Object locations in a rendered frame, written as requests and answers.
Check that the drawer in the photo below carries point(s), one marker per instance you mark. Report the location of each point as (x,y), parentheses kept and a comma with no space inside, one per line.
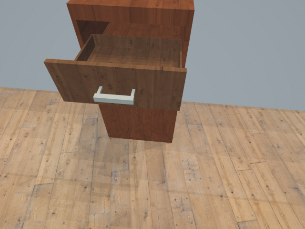
(151,66)

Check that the cabinet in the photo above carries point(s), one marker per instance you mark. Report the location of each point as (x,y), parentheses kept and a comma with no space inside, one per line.
(171,19)

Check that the handle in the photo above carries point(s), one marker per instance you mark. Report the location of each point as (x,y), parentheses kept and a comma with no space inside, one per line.
(111,98)

